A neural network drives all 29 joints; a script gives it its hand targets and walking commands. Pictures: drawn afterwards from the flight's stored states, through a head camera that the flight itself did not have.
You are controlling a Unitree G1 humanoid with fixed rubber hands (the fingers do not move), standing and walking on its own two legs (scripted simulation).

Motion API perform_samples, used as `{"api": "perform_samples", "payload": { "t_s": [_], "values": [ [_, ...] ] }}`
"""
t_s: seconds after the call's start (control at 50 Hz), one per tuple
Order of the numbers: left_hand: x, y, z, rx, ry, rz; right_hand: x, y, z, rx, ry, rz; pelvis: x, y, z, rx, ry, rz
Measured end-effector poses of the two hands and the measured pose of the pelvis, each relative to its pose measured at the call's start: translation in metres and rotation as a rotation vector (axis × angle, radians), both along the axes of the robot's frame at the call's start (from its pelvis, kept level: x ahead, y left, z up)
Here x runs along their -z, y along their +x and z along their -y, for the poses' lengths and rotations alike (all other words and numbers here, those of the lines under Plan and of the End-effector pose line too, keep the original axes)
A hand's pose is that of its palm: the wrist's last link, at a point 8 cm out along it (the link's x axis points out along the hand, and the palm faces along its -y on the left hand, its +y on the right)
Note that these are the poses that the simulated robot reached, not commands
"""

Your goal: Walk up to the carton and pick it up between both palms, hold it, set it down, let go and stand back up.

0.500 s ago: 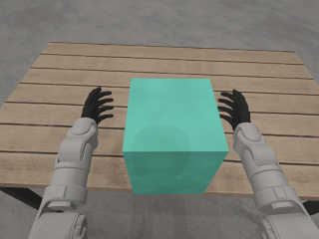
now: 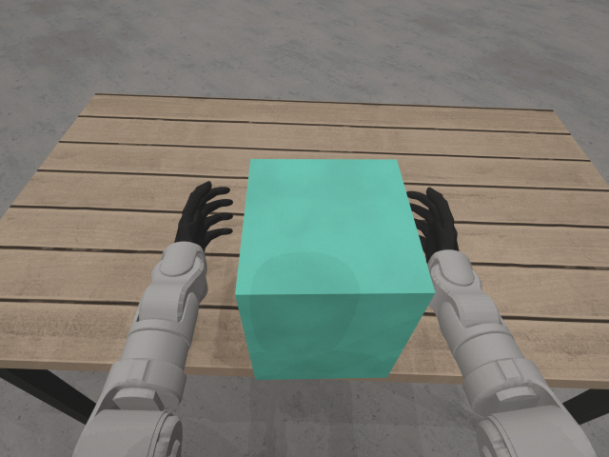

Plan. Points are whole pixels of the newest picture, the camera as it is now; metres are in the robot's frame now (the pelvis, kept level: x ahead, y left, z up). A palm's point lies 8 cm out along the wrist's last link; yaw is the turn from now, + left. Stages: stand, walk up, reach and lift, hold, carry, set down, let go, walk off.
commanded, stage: reach and lift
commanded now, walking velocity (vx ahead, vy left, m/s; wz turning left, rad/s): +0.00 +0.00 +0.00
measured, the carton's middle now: (322, 274) +0.36 +0.00 +0.03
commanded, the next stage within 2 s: none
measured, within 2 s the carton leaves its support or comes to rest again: leaves its support in 1.38 s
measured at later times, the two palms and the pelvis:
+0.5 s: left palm (209, 239) +0.38 +0.16 +0.08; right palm (428, 246) +0.38 -0.14 +0.08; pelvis -0.01 +0.00 +0.00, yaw +0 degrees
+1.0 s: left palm (210, 238) +0.38 +0.16 +0.08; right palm (427, 246) +0.38 -0.13 +0.08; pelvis -0.01 +0.00 +0.00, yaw +0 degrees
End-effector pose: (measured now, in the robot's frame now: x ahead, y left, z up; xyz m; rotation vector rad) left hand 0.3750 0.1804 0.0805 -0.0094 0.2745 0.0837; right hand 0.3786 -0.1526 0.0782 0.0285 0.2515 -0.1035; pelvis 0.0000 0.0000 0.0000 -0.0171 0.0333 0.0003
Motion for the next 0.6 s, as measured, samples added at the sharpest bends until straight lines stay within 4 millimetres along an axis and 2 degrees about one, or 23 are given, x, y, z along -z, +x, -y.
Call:
{"api": "perform_samples", "payload": {
  "t_s": [0.1, 0.18, 0.6],
  "values": [
    [0.000, 0.002, 0.011, 0.004, -0.006, -0.005, -0.001, 0.003, -0.013, -0.014, 0.003, 0.005, 0.000, -0.003, -0.001, 0.005, -0.001, -0.004],
    [0.001, 0.003, 0.018, 0.000, -0.008, -0.006, -0.004, 0.004, -0.015, -0.003, -0.012, 0.013, 0.001, -0.005, 0.000, 0.007, -0.001, -0.013],
    [-0.001, 0.003, 0.022, -0.040, 0.001, -0.007, -0.003, -0.002, -0.017, 0.041, -0.015, -0.006, 0.001, -0.012, 0.005, 0.006, -0.002, -0.010]
  ]
}}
